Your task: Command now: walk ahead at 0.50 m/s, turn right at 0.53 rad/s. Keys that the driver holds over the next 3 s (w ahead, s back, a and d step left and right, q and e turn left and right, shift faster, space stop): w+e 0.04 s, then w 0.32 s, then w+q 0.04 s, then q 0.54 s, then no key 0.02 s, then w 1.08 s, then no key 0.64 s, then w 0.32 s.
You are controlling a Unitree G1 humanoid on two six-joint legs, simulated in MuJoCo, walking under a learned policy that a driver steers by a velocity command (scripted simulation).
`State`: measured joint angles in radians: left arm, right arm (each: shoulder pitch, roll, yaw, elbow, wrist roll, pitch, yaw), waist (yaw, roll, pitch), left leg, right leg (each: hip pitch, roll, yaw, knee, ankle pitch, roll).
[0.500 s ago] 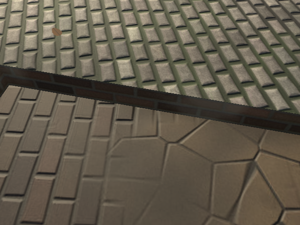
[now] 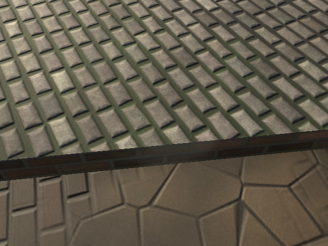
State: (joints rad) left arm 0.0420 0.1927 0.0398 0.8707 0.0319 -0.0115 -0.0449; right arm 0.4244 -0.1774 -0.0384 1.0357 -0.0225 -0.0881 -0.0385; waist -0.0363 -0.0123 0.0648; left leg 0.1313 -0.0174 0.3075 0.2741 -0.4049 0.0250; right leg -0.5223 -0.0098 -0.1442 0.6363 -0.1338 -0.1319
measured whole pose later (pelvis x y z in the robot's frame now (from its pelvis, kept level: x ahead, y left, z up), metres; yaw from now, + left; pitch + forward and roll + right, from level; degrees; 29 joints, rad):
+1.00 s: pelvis +0.39 -0.03 +0.01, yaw +10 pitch +2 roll -1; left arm 0.13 0.26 0.04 0.88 0.02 0.03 0.04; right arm 0.24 -0.27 -0.08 0.88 -0.02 0.02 -0.01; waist -0.05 -0.01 0.05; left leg -0.33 -0.14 -0.12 0.40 -0.08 0.10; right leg -0.47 -0.01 0.08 0.86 -0.36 0.05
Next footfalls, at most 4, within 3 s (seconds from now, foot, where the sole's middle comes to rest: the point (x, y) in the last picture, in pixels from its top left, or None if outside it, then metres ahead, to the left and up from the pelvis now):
0.04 right None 0.17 -0.06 -0.76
0.56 left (158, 237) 0.49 0.04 -0.76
1.12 right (205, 243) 0.46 -0.15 -0.76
1.54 left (144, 211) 0.60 0.09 -0.76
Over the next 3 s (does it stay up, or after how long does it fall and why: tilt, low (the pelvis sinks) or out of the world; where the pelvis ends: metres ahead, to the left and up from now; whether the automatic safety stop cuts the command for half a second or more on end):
stays up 1.04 0.03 0.17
